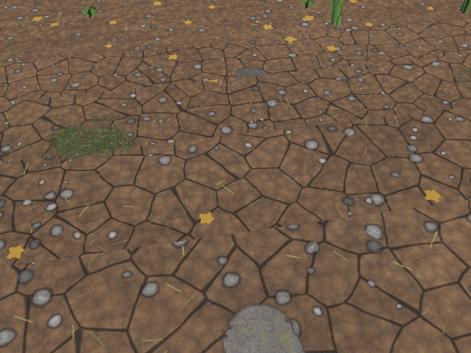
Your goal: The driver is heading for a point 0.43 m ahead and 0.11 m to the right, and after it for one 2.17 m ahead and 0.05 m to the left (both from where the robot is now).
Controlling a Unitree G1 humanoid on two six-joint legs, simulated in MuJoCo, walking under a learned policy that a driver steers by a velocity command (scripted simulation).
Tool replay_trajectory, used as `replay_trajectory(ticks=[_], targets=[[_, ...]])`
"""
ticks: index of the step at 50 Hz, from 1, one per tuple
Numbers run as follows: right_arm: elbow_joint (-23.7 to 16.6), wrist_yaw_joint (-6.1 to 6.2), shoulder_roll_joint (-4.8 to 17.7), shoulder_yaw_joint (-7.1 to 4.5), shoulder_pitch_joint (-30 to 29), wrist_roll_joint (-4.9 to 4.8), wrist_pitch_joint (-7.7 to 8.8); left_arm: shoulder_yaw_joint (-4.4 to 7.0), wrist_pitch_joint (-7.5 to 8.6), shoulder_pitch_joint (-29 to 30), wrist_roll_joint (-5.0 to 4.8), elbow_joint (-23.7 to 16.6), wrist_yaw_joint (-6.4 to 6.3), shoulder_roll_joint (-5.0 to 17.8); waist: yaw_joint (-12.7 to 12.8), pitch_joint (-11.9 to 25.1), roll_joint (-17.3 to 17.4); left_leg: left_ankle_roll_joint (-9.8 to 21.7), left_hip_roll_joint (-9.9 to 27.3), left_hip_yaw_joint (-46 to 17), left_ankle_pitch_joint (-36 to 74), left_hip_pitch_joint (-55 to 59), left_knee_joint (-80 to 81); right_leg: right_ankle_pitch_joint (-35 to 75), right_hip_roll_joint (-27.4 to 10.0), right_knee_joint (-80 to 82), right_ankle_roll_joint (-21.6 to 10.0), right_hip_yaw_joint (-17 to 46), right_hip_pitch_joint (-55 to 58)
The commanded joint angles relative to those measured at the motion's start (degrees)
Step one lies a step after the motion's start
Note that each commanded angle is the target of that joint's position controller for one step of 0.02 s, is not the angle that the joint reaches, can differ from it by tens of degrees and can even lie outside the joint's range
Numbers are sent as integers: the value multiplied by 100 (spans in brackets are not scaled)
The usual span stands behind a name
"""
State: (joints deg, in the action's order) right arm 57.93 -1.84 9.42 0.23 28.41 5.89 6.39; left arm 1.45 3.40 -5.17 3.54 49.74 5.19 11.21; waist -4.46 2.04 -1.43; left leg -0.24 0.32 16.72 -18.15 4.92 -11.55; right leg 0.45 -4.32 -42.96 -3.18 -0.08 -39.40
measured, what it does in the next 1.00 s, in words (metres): goes down: right foot, then left foot 0.18 m lower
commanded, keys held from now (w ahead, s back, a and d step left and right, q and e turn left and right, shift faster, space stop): w+e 0.36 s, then w+q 0.64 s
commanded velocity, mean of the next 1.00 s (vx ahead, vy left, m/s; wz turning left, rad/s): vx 0.50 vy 0.00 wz -0.09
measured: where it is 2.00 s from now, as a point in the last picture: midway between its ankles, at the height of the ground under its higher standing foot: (219, 249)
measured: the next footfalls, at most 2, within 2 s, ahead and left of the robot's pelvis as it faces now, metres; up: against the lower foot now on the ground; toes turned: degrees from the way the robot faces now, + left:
right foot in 0.10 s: +0.20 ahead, -0.13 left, +0.00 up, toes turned -6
left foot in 0.62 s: +0.55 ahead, +0.03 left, -0.18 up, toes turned -10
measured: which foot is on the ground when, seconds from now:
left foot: down 0.00-0.14, up 0.16-0.60, down 0.62-1.00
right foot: up 0.00-0.08, down 0.10-0.62, up 0.64-0.98, down 1.00-1.00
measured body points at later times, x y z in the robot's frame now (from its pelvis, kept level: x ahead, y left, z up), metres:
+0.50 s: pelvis +0.30 -0.06 -0.07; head +0.30 -0.05 +0.38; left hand +0.29 +0.16 -0.21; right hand +0.43 -0.29 -0.17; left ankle +0.48 +0.05 -0.77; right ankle +0.16 -0.13 -0.74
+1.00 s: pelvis +0.63 -0.07 -0.19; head +0.64 -0.07 +0.26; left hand +0.89 +0.10 -0.26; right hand +0.58 -0.31 -0.33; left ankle +0.51 +0.03 -0.92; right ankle +0.77 -0.19 -0.91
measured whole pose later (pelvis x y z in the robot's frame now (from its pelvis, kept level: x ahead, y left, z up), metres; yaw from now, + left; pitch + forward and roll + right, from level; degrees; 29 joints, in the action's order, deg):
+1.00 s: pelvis +0.63 -0.07 -0.19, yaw -1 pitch +2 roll +1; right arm 53.8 -5.6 12.0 -2.0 26.7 4.0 5.8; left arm -3.9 4.7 2.1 3.6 43.6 1.9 12.8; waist -7.0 2.5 -1.3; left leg 4.3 -6.5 -7.3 -24.8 -3.6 -27.1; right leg 1.0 -1.2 -28.9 -3.0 0.3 -29.7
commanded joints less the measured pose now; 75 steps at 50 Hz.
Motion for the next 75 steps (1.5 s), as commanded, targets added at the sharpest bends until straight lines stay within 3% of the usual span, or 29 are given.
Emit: replay_trajectory(ticks=[1, 5, 7, 8, 10, 14, 17, 18, 25, 26, 27, 28, 30, 31, 32, 34, 35, 37, 39, 43, 47, 50, 52, 55, 57, 62, 68, 72, 75], targets=[[-179, 71, 980, -233, 68, -89, 36, 127, 91, 502, -29, -508, -68, 375, 231, -676, 492, 1119, 1836, -364, 3807, 348, -14, -789, 65, 219, -120, -74, -239], [-263, 210, 1380, -383, -232, -49, -32, 318, 305, -396, -232, -421, -162, 785, 764, -253, 570, 797, 1636, 140, 5729, -106, -1658, -752, 867, 847, -454, -665, 1881], [-487, 75, 394, -35, 457, 331, 127, 607, 366, -2658, -122, -24, -466, 1520, 1080, 1920, -1067, -230, 559, -238, 915, -3564, -4993, 237, -189, 740, -2207, 2127, 6668], [-683, -164, 729, -93, -557, -3, 169, 552, 342, -3596, 41, 371, -446, 1413, 1654, 1793, -452, -200, -241, -1189, -1723, -4905, -6469, 128, -853, 1937, -2337, 3869, 7187], [-1148, -112, 820, -141, -2033, -277, 184, 615, 496, -2862, -104, 439, -419, 1162, 1574, -67, -75, 80, 254, -2221, -1141, -5780, -6764, -525, -770, 2172, -1729, 3034, 5280], [-1188, 143, 479, -55, -1408, -20, -109, 153, 492, -1333, -142, 66, -202, 265, 282, -290, 92, 70, 471, -2246, -478, -4017, -5802, -379, -400, 2211, -1693, 2165, 1576], [-1307, -21, 207, 127, -1208, 49, -202, 135, 471, -1349, 131, -36, -321, 600, 230, -170, 15, 35, 436, -1775, 1347, -3154, -5368, -808, 251, 1641, -1301, 1469, 138], [-1386, -101, 273, 139, -1498, 151, -129, -10, 534, -1824, 175, 84, -457, 185, 569, -200, 94, 45, 589, -2429, 2577, -4195, -4782, -1499, 308, 1284, -1291, 1839, 910], [-1622, -167, 958, -41, -2466, 98, -407, -192, 526, -2690, -48, 215, -372, 581, 1000, -827, -18, -7, 725, -1872, 3785, -3623, -2169, -3661, 60, -303, -1196, 2351, 1093], [-1965, -61, 842, -165, -3289, -1016, -173, 105, 245, -2331, -792, 275, -721, 828, 1216, -969, 60, 96, 456, -2375, 3255, -4415, -1531, -1969, -65, -559, -1140, 2522, 1912], [-1400, -90, 827, 64, -2630, 31, -244, -246, 330, -3016, -125, 330, -602, 523, 1471, -713, 38, 71, 816, -1888, 3950, -4133, -663, -3041, -43, -1049, -935, 2438, 2734], [-1361, -101, 824, -52, -2638, 121, -269, -212, 321, -3275, -167, 494, -498, 657, 1429, -940, -265, 125, 730, -1687, 3755, -3917, -768, -2320, -121, -1086, -1032, 2550, 2700], [-774, -59, 1097, -206, -1017, -64, -198, -238, 200, -2613, -109, 417, -294, 810, 559, -860, 83, 317, 751, -1536, 4157, -1806, -86, -1794, -43, -2496, -697, 2296, 1789], [-254, 54, 1516, -514, 889, -141, -81, -238, 168, -2873, 102, 553, -6, 830, -196, -196, 790, 661, 532, -1118, 4529, 562, -596, -1328, 561, -4371, -229, 1325, 836], [-266, -62, 1974, -575, 1470, -241, -130, -343, 158, -3553, 273, 516, 204, 92, 185, 1694, 1940, 1956, 1360, -2467, 6596, 3504, -2679, -4495, 1369, -6767, 417, 608, -1025], [-567, -199, 1888, -608, 682, -28, -287, -300, 173, -2046, 126, -430, 175, 712, -329, 1176, 716, 2337, 1951, -4570, 3232, 3518, -1861, -4074, 1088, -7480, 686, 398, -3556], [-653, -182, 1435, -461, 17, -84, -269, -341, 194, -1670, 51, -489, 12, 550, -100, 280, 147, 2125, 2134, -4878, 367, 1937, -1137, -3027, 466, -6668, 510, 757, -3815], [-899, -159, 392, -16, -916, -40, -58, -379, 236, -1337, 223, -472, -356, 504, 557, -777, -34, 2145, 1836, -4548, -1, -1474, -170, -1065, -480, -3844, 66, 1207, -2229], [-931, -108, 583, -8, -1199, -336, 95, -378, 149, -822, 263, -443, -316, 411, 463, -743, 537, 2059, 910, -3334, 384, -3051, 58, 142, -397, -1320, 138, 417, -291], [-804, -325, 1607, -369, -496, -351, 143, -491, 14, -84, 7, -692, -222, 407, 218, -424, 346, 1938, 779, -3260, 2214, -3129, -259, 6, 221, 522, 374, -138, 1328], [-699, -380, 1313, -449, -185, -217, 16, -409, 122, 801, 86, -887, -336, 679, 56, -335, 292, 1782, 1035, -3831, 2708, -1466, -833, 38, 300, 1297, 225, 106, 873], [-754, -361, 1272, -531, -470, -116, -2, -167, 294, 295, -133, -791, -418, 1141, 512, 87, 314, 1175, 596, -3517, 3809, -1772, -1655, 378, 316, 1270, -418, -28, 2762], [-986, -339, 205, -217, 133, -49, 197, 19, 368, -2342, -228, -203, -453, 1529, 1115, 2497, -1418, 234, -800, -2412, -103, -4493, -4865, 1249, -2109, 1699, -2591, 3051, 7379], [-784, -64, 707, -379, -936, -209, 5, -67, 325, -1288, -222, -230, -619, 699, 947, -64, -246, 418, 240, -2212, -413, -5279, -5662, -2353, -1640, 3200, -1204, 2350, 4480], [-620, -8, 420, -287, -788, -35, -27, -186, 316, -871, -222, -278, -650, 185, 596, -79, -243, 438, 598, -2257, -7, -4394, -5163, -1042, -1396, 3549, -1076, 1450, 3735], [-854, -274, 293, -190, -1638, -243, -76, 82, 421, -1048, 53, -54, -659, 569, 660, -233, -95, 186, 723, -1823, 943, -4282, -3903, 126, -1173, 3940, -1050, -144, 3563], [-892, -465, 603, -216, -1112, -121, -2, 60, 351, -1078, 378, 113, -356, 638, 241, -378, -168, 366, 560, -1945, 2149, -3209, -4747, 654, -1116, 3196, -866, -1023, 2618], [-1496, -249, 907, -338, -2031, -110, 24, 146, 368, -1305, 113, 331, -438, 1073, 488, -730, -272, 421, 465, -1705, 508, -3377, -3559, 604, -1344, 2524, -701, -858, 3607], [-1210, -11, 1513, -715, -928, -295, 180, 247, 317, -1921, 120, 493, -316, 1219, 234, 75, 472, 857, -382, -1034, 1434, -372, -2479, 1472, -654, -299, -422, -1437, 2490]])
